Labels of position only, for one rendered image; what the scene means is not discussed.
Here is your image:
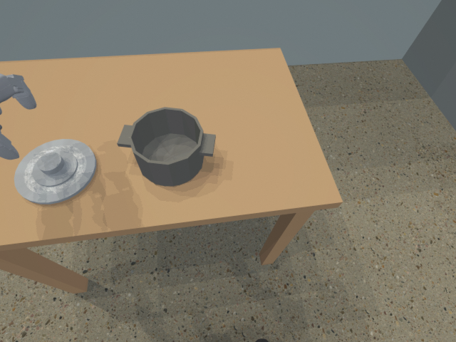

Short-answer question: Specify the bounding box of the lid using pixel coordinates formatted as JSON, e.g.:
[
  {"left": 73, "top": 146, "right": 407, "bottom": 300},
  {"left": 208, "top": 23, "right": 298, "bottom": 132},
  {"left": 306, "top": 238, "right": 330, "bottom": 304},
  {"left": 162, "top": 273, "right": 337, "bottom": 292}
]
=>
[{"left": 14, "top": 139, "right": 96, "bottom": 204}]

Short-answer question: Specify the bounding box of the pot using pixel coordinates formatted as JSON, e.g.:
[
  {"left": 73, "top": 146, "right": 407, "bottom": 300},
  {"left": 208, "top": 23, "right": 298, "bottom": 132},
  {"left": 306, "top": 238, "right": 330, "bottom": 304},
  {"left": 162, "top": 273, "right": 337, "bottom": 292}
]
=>
[{"left": 117, "top": 107, "right": 216, "bottom": 186}]

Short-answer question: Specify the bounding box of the table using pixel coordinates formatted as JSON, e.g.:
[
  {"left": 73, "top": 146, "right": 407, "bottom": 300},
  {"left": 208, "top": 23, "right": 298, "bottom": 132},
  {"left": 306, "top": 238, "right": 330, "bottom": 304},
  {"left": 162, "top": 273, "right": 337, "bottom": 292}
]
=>
[{"left": 0, "top": 48, "right": 343, "bottom": 294}]

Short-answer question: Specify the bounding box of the knob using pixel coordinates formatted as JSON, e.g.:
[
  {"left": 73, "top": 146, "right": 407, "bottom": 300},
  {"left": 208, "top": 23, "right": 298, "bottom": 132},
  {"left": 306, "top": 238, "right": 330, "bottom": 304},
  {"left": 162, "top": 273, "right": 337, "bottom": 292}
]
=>
[{"left": 37, "top": 152, "right": 65, "bottom": 175}]

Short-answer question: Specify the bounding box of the left robot hand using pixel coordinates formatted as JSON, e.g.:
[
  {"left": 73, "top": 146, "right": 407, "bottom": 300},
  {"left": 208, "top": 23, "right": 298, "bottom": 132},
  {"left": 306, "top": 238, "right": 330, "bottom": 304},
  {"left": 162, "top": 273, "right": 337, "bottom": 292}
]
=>
[{"left": 0, "top": 74, "right": 36, "bottom": 160}]

